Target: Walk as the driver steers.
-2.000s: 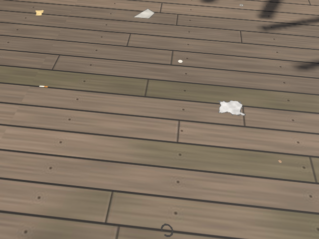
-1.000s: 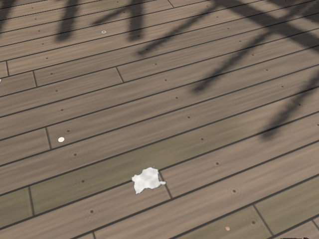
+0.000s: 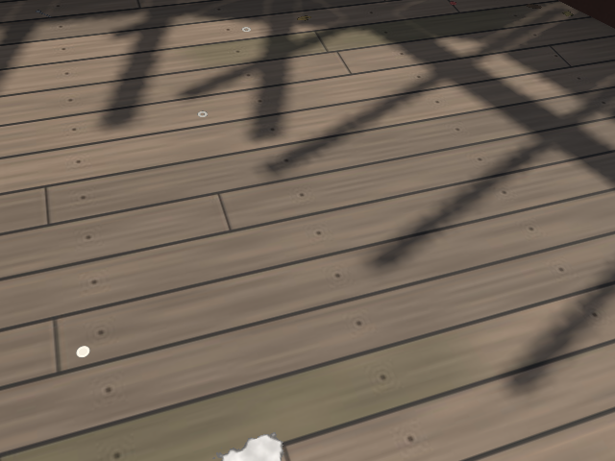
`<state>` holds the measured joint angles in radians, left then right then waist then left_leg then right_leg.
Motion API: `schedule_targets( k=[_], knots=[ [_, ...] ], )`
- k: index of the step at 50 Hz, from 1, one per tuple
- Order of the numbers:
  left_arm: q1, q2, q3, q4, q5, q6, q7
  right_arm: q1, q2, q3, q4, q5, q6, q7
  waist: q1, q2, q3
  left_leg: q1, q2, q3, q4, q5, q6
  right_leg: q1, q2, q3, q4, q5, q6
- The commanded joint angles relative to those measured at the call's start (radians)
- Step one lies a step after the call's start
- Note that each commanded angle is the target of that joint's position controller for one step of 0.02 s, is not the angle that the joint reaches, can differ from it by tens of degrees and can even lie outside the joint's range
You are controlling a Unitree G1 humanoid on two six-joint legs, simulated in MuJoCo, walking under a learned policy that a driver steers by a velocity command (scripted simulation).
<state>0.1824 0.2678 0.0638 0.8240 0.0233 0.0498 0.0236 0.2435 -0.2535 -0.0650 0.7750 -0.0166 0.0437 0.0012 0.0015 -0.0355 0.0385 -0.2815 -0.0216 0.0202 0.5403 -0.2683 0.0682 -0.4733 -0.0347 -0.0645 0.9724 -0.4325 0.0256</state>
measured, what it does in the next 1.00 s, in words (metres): steps on the spot, turning left: right foot, then left foot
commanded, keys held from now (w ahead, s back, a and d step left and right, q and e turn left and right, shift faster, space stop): q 0.64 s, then no key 0.36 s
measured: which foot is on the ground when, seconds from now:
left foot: down 0.00-0.38, up 0.40-0.80, down 0.82-1.00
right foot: up 0.00-0.36, down 0.38-0.82, up 0.84-1.00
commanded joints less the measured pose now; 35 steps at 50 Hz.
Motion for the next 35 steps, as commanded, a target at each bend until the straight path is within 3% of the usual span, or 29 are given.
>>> schedule_targets(
  k=[1, 3, 11, 16, 18, 19, 20, 21, 22, 23, 24, 26, 30, 35],
  knots=[
    [0.028, 0.094, 0.025, -0.048, 0.013, -0.016, -0.006, -0.046, -0.142, -0.033, -0.081, 0.013, -0.011, -0.008, 0.018, 0.152, -0.074, 0.138, 0.207, -0.266, -0.223, 0.453, 0.152, -0.110, 0.016, 0.076, 0.131, 0.070, 0.002],
    [0.022, 0.078, 0.023, -0.056, 0.003, -0.014, -0.009, -0.012, -0.154, -0.037, -0.077, 0.016, -0.018, -0.004, 0.008, 0.115, -0.103, 0.183, 0.207, -0.277, -0.208, 0.484, 0.157, -0.112, 0.019, 0.086, 0.114, 0.075, 0.013],
    [-0.042, 0.073, 0.009, -0.109, -0.008, -0.010, 0.005, 0.033, -0.196, -0.053, -0.084, 0.000, -0.008, -0.003, -0.042, 0.155, -0.080, 0.170, 0.201, -0.414, -0.199, 0.313, 0.185, -0.049, 0.046, 0.110, -0.134, 0.022, 0.015],
    [0.005, 0.084, 0.004, -0.127, -0.023, -0.028, 0.012, -0.027, -0.206, -0.060, -0.099, -0.003, 0.000, 0.012, -0.018, 0.169, -0.099, 0.099, 0.172, -0.501, -0.165, 0.377, 0.148, 0.120, 0.090, 0.110, -0.307, 0.012, -0.017],
    [0.079, 0.077, 0.001, -0.116, -0.023, -0.039, 0.020, -0.080, -0.199, -0.058, -0.107, 0.009, 0.004, 0.013, 0.034, 0.155, -0.098, 0.026, 0.121, -0.501, -0.128, 0.311, 0.086, 0.274, 0.098, 0.102, -0.533, 0.128, -0.035],
    [0.106, 0.116, 0.010, -0.112, -0.013, -0.047, 0.029, -0.086, -0.169, -0.050, -0.116, 0.018, 0.002, 0.009, 0.042, 0.096, -0.097, -0.061, 0.064, -0.463, -0.072, 0.166, 0.028, 0.373, 0.014, 0.176, -0.669, 0.158, -0.054],
    [0.090, 0.200, 0.022, -0.131, 0.003, -0.048, 0.037, -0.015, -0.084, -0.031, -0.118, 0.016, -0.003, 0.006, -0.004, -0.124, -0.108, -0.179, -0.063, -0.288, 0.142, -0.147, -0.034, 0.459, -0.253, 0.424, -0.765, 0.114, -0.113],
    [0.014, 0.258, 0.035, -0.157, 0.009, -0.039, 0.028, -0.017, -0.142, -0.046, -0.120, -0.003, 0.000, -0.003, -0.007, -0.206, -0.049, -0.278, -0.154, -0.122, 0.323, -0.321, -0.056, 0.316, -0.377, 0.568, -0.780, 0.229, -0.234],
    [0.009, 0.195, 0.023, -0.165, 0.009, -0.039, 0.020, -0.026, -0.192, -0.059, -0.110, -0.020, 0.002, -0.002, -0.014, -0.108, -0.033, -0.239, -0.083, -0.150, 0.474, -0.292, -0.061, 0.266, -0.360, 0.510, -0.751, 0.332, -0.269],
    [-0.042, 0.133, 0.005, -0.173, -0.001, -0.041, 0.015, -0.008, -0.189, -0.064, -0.087, -0.017, 0.006, 0.008, -0.043, -0.062, -0.017, -0.224, -0.074, -0.149, 0.543, -0.231, -0.065, 0.245, -0.289, 0.396, -0.729, 0.386, -0.247],
    [-0.081, 0.112, -0.002, -0.185, -0.001, -0.041, 0.013, 0.022, -0.179, -0.063, -0.068, -0.010, 0.014, 0.017, -0.060, -0.061, -0.014, -0.221, -0.071, -0.132, 0.595, -0.180, -0.077, 0.253, -0.224, 0.293, -0.712, 0.433, -0.216],
    [-0.073, 0.110, -0.002, -0.192, -0.001, -0.044, 0.020, 0.036, -0.165, -0.058, -0.058, -0.003, 0.023, 0.036, -0.046, -0.104, -0.037, -0.254, -0.060, -0.098, 0.632, -0.137, -0.105, 0.328, -0.175, 0.193, -0.682, 0.539, -0.205],
    [0.036, 0.131, 0.010, -0.164, 0.000, -0.046, 0.021, -0.052, -0.140, -0.042, -0.089, 0.004, 0.033, 0.046, 0.023, -0.103, -0.052, -0.295, -0.031, -0.065, 0.521, -0.147, -0.140, 0.463, -0.214, 0.162, -0.653, 0.599, -0.232],
    [0.042, 0.160, 0.022, -0.148, 0.005, -0.048, 0.000, -0.082, -0.104, -0.018, -0.110, 0.010, 0.036, 0.047, 0.035, -0.137, -0.066, -0.125, -0.011, -0.014, 0.279, -0.208, -0.111, 0.409, -0.233, 0.114, -0.616, 0.619, -0.235]
  ],
)
Velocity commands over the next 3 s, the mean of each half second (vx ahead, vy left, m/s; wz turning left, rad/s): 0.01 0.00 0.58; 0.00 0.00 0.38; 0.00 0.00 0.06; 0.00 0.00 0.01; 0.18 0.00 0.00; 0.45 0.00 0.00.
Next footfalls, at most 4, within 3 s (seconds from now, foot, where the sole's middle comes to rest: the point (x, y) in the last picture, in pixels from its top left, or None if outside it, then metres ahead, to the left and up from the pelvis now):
0.38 right None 0.06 -0.11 -0.77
0.82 left None -0.05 0.08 -0.77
1.18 right None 0.04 -0.12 -0.77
2.90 right None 0.38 0.14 -0.77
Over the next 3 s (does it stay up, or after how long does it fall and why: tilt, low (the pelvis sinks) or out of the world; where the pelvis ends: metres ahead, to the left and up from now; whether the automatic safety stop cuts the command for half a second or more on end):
stays up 0.26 0.13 -0.01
